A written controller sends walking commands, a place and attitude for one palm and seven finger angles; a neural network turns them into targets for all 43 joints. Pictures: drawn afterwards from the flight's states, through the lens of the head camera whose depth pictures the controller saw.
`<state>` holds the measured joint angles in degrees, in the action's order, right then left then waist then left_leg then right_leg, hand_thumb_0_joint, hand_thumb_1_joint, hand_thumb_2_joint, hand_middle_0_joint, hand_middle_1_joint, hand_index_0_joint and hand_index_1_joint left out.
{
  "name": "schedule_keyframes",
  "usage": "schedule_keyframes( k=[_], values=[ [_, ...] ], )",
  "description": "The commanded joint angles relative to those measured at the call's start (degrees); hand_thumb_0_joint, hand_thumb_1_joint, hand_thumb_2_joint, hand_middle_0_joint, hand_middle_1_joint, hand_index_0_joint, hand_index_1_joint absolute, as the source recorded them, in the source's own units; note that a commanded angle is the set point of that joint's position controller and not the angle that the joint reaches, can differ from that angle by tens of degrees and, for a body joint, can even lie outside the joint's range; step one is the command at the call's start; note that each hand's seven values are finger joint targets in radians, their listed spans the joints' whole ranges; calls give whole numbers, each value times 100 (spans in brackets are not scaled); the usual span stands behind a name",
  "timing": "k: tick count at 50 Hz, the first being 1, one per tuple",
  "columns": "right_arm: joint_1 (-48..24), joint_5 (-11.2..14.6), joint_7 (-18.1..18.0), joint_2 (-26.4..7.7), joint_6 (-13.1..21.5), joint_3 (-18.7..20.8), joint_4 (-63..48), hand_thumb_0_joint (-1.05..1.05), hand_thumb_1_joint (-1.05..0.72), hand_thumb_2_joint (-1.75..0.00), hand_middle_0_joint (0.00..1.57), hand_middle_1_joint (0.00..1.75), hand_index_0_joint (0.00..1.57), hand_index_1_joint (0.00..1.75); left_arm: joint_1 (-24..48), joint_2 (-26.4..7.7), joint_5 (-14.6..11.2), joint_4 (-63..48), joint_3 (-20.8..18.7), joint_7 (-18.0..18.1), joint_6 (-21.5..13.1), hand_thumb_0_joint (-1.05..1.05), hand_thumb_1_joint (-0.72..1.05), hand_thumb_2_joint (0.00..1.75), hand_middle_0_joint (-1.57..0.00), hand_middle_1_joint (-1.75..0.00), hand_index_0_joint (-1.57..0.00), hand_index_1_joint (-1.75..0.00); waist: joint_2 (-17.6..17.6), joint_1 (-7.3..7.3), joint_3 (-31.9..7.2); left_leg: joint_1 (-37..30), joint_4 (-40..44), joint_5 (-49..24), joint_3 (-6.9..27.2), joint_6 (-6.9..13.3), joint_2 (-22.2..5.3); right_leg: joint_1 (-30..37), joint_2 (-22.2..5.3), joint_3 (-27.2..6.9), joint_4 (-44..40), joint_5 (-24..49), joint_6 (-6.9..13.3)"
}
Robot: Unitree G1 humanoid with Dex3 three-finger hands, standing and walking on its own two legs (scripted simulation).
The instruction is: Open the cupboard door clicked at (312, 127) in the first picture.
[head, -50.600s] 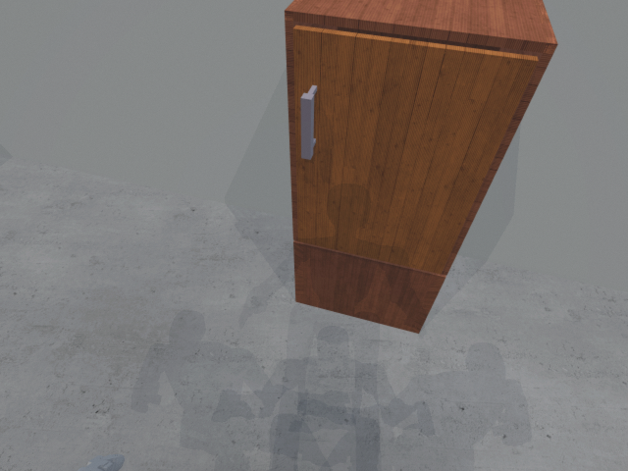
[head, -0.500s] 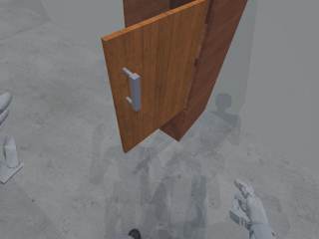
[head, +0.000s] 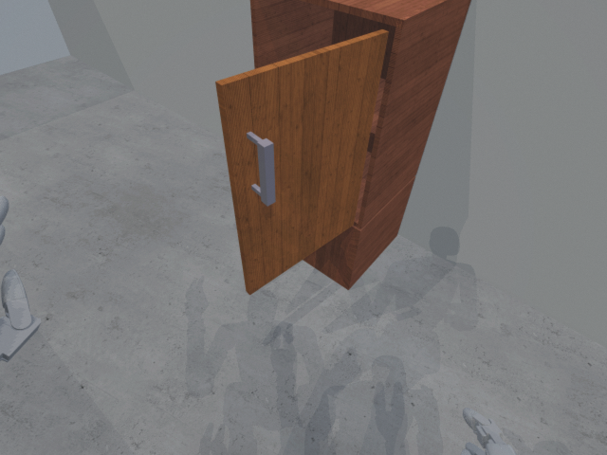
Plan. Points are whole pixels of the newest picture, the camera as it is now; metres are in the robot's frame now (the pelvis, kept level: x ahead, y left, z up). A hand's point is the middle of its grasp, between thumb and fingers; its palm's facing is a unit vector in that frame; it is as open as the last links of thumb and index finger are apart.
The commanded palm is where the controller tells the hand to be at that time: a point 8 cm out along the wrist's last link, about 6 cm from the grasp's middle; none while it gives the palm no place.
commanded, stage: stop stepping back and stand still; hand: left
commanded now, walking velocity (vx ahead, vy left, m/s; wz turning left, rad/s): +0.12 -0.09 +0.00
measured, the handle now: (260, 169) +0.61 +0.10 +0.04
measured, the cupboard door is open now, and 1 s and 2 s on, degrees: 81 81 81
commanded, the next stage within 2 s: let the arm hang, fingers relaxed in 0.18 s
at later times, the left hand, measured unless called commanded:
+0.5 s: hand out of the picture +0.12 +0.18 -0.12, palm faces +0.06 -0.96 -0.27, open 7.4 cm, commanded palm none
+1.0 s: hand out of the picture -0.04 +0.17 -0.16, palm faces +0.11 -0.97 -0.22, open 7.3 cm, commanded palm none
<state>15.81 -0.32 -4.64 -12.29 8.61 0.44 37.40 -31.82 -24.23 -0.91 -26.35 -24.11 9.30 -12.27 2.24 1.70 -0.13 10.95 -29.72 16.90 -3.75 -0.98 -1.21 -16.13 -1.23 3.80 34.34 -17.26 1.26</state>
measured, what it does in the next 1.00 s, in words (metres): stands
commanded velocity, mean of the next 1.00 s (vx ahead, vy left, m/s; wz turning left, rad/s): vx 0.01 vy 0.00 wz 0.00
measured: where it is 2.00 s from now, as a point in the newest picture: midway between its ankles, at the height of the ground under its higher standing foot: outside the picture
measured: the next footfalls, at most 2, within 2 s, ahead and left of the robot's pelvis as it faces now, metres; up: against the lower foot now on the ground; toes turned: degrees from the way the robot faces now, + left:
none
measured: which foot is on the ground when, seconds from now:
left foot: down 0.00-1.00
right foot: down 0.00-1.00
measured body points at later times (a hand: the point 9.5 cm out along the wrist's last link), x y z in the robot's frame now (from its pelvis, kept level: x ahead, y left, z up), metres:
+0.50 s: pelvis -0.01 -0.02 -0.01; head -0.01 -0.04 +0.44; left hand +0.11 +0.23 -0.10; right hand +0.11 -0.25 -0.14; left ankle +0.00 +0.12 -0.73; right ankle +0.00 -0.11 -0.73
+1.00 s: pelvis -0.02 -0.01 +0.01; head +0.00 -0.02 +0.46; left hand -0.05 +0.22 -0.15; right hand -0.04 -0.22 -0.16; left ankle +0.00 +0.12 -0.73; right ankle +0.00 -0.11 -0.73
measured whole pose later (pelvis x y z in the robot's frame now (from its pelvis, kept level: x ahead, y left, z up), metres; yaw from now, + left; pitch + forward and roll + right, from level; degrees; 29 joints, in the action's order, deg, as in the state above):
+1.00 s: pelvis -0.02 -0.01 +0.01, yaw +5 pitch -2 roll +0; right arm 17.8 -1.2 -1.4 -7.7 -1.6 0.1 65.4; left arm -15.4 -9.3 0.2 65.6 -1.2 1.4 0.6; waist -1.7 0.9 4.1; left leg 12.3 -25.0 10.6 1.4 -0.8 -0.6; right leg -10.2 1.8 0.5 24.6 -12.4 1.7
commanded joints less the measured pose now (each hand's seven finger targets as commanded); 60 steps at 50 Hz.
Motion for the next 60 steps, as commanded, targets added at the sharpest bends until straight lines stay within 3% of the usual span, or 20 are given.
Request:
schedule_keyframes(
  k=[1,3,5,6,8,10,13,14,15,17,19,20,21,22,23,25,27,30,37,60],
  values=[
    [-741,10,-29,-726,340,187,-862,0,-90,-90,20,30,20,30,315,-895,-20,-963,-675,100,-347,0,90,90,-20,-30,-20,-30,-795,-124,188,1159,923,-1,858,576,-849,690,24,-146,-511,219,-87],
    [-701,25,-3,-707,306,215,-878,0,-90,-90,20,30,20,30,270,-838,-81,-790,-637,59,-334,0,90,90,-20,-30,-20,-30,-213,-117,134,1338,365,697,465,402,-372,630,-242,-952,-979,-218,111],
    [-649,30,31,-640,244,241,-858,0,-90,-90,20,30,20,30,293,-894,-104,-781,-650,54,-311,0,90,90,-20,-30,-20,-30,574,-114,-3,1346,-1024,736,67,255,65,376,-1104,-2297,-1854,-1150,588],
    [-679,23,48,-581,218,219,-831,0,-90,-90,20,30,20,30,466,-921,-82,-895,-608,61,-316,0,90,90,-20,-30,-20,-30,650,-127,-76,1375,-1502,753,103,232,74,383,-1433,-2565,-2044,-1236,785],
    [-672,-3,54,-558,204,167,-827,0,-90,-90,20,30,20,30,664,-957,-50,-1014,-662,92,-326,0,90,90,-20,-30,-20,-30,476,-108,-178,1054,-1098,767,288,274,-108,347,-1464,-2066,-1769,-561,809],
    [-741,-32,-1,-564,206,129,-834,0,-90,-90,20,30,20,30,629,-951,-73,-1163,-682,115,-306,0,90,90,-20,-30,-20,-30,-46,-50,-211,29,340,46,291,298,-95,-97,-916,-1248,-1206,-358,415],
    [-869,-21,-21,-617,234,102,-895,0,-90,-90,20,30,20,30,541,-909,-57,-1273,-668,98,-372,0,90,90,-20,-30,-20,-30,-1416,-185,-121,393,1551,254,1742,616,-1138,29,41,-314,-16,-144,-146],
    [-787,-78,498,-1552,176,476,502,0,-90,-90,20,30,20,30,995,564,411,3134,1716,-744,760,0,90,90,-20,-30,-20,-30,-1688,287,588,1138,751,-1357,1883,825,-1097,-952,-58,-64,1182,-185,-119],
    [-408,-85,448,-1103,-200,470,418,0,-90,-90,20,30,20,30,876,774,352,3294,1679,-850,1222,0,90,90,-20,-30,-20,-30,-1290,118,285,743,777,-3151,1702,931,-1153,-986,-12,-394,1469,-864,-65],
    [-238,-234,369,-962,-369,339,298,0,-90,-90,20,30,20,30,1049,1056,286,3661,1870,-851,1310,0,90,90,-20,-30,-20,-30,-297,24,-214,271,476,-3808,2083,1282,-1443,-1067,52,-536,1645,-1398,-107],
    [-419,-241,385,-971,-511,274,336,0,-90,-90,20,30,20,30,1179,932,282,4394,1907,-841,1241,0,90,90,-20,-30,-20,-30,182,-217,-510,31,192,-4000,1618,1056,-1160,-390,75,-402,635,-626,-101],
    [-581,-195,391,-973,-563,247,385,0,-90,-90,20,30,20,30,1204,785,280,4861,1910,-844,1207,0,90,90,-20,-30,-20,-30,99,-321,-529,223,92,-3550,1247,769,-856,174,48,-425,-123,381,-81],
    [-624,-118,396,-785,-615,214,467,0,-90,-90,20,30,20,30,1166,482,283,5288,1886,-821,1164,0,90,90,-20,-30,-20,-30,349,-346,-515,692,-176,-2292,884,443,-352,791,-311,-1052,-721,1739,24],
    [-481,-60,427,-552,-683,169,572,0,-90,-90,20,30,20,30,1351,214,291,5663,1903,-822,1154,0,90,90,-20,-30,-20,-30,548,-169,-287,839,-282,-583,523,196,40,589,-1038,-1763,-1229,1868,294],
    [-270,-71,451,-502,-786,161,712,0,-90,-90,20,30,20,30,1623,38,269,5972,1968,-845,1173,0,90,90,-20,-30,-20,-30,277,0,-17,569,-304,195,364,144,174,51,-1320,-1924,-1463,1278,514],
    [-336,-136,404,-486,-908,168,1008,0,-90,-90,20,30,20,30,1892,178,234,6642,2048,-806,1136,0,90,90,-20,-30,-20,-30,1017,-28,-10,469,-491,-4,386,151,125,162,-943,-1670,-1531,1750,504],
    [-208,-101,358,-400,-887,122,1370,0,-90,-90,20,30,20,30,1861,372,186,7213,2114,-775,1105,0,90,90,-20,-30,-20,-30,67,1,-172,176,-171,-552,452,139,-1,426,-850,-1515,-1367,2344,443],
    [-166,-130,307,-271,-901,112,1707,0,-90,-90,20,30,20,30,1725,658,156,7729,2055,-751,1146,0,90,90,-20,-30,-20,-30,-1135,-90,-126,-47,305,-1289,684,173,-222,406,-428,-1082,-1296,1484,221],
    [290,-109,276,-226,-938,87,2316,0,-90,-90,20,30,20,30,1728,750,124,8567,2170,-769,1176,0,90,90,-20,-30,-20,-30,-254,-81,168,40,704,-793,756,214,-268,416,-362,-984,-1782,240,229],
    [354,-108,255,-92,-869,118,2552,0,-90,-90,20,30,20,30,1430,966,159,8970,2157,-726,1177,0,90,90,-20,-30,-20,-30,-412,-141,470,246,1088,-351,915,281,-331,230,-303,-852,-1509,199,154]
  ],
)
